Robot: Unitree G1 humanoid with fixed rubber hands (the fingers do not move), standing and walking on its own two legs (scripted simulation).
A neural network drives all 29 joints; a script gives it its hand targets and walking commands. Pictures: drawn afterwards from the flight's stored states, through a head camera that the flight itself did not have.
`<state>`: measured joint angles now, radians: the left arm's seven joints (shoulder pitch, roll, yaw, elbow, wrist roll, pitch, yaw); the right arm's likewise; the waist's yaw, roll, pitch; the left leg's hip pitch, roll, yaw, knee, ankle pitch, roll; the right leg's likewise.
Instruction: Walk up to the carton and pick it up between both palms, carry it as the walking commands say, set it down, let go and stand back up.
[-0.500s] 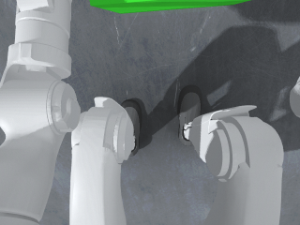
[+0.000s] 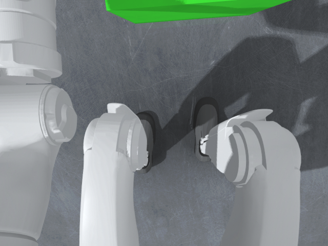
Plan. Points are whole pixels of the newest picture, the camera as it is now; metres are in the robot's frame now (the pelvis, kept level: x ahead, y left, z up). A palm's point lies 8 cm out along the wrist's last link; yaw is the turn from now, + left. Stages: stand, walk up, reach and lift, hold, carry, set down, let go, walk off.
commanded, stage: set down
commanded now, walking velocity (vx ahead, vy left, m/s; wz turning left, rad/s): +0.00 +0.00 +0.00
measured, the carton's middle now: out of the picture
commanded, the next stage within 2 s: let go in 1.08 s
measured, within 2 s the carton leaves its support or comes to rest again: neither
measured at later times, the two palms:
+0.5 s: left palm out of the picture +0.59 +0.18 +0.00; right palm out of the picture +0.59 -0.27 +0.00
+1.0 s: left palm out of the picture +0.59 +0.18 +0.14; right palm out of the picture +0.60 -0.28 +0.15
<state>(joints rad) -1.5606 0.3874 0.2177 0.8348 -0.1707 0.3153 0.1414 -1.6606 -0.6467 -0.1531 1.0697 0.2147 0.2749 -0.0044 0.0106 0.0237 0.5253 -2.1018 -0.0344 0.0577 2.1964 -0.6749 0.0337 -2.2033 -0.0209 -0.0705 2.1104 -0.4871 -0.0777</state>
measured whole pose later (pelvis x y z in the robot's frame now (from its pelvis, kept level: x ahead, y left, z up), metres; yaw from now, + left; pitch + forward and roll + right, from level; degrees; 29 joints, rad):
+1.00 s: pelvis +0.00 -0.01 +0.23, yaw +0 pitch +29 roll +2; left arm -1.55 0.41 0.22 0.73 -0.17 0.50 0.11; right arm -1.66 -0.69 -0.15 0.97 0.20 0.45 0.06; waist 0.01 0.02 0.52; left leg -1.43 -0.05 0.02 1.37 -0.44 0.02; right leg -1.49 0.01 -0.04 1.32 -0.32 -0.08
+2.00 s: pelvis +0.06 +0.00 +0.35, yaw +0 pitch +1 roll +1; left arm 0.02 0.25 0.04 0.37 -0.08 0.20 -0.06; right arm 0.00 -0.25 -0.15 0.44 0.04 0.19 0.07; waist 0.01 0.02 0.22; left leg -0.43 -0.05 -0.01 0.79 -0.37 0.02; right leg -0.50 0.01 -0.04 0.77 -0.28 -0.05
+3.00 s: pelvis +0.14 +0.01 +0.37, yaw +1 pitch -2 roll +0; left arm 0.21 0.26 0.03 0.61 0.01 0.02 -0.02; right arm 0.31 -0.30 -0.13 0.51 -0.01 0.03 0.03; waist 0.01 0.02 0.04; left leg -0.21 -0.05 -0.02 0.67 -0.43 0.03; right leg -0.29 0.02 -0.04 0.68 -0.37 -0.04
